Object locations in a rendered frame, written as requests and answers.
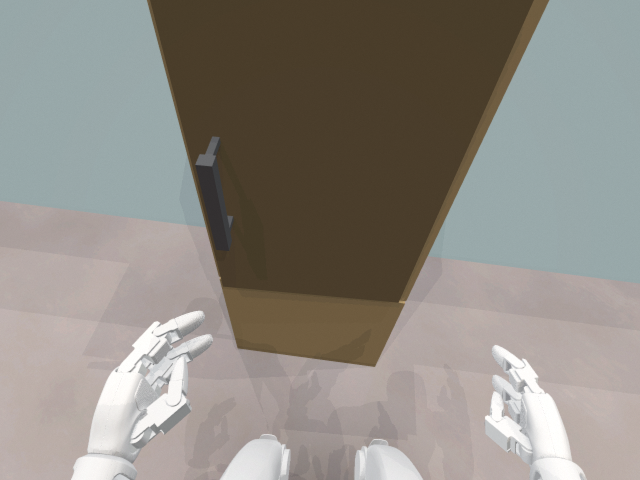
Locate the robot left forearm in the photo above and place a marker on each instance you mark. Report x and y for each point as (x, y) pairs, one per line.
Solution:
(103, 467)

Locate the left robot hand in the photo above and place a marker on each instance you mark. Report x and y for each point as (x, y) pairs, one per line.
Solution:
(117, 427)

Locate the cupboard door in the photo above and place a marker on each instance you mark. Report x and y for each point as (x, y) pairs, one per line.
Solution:
(342, 126)

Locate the left robot thigh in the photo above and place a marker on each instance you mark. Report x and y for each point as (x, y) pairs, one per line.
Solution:
(260, 459)

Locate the robot right forearm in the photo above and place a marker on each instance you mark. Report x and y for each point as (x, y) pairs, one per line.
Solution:
(553, 468)

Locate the handle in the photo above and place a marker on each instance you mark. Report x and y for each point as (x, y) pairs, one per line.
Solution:
(210, 183)

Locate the right robot hand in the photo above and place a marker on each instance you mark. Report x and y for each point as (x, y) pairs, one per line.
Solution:
(529, 406)

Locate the right robot shin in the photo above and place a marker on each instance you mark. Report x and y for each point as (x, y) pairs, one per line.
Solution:
(378, 442)

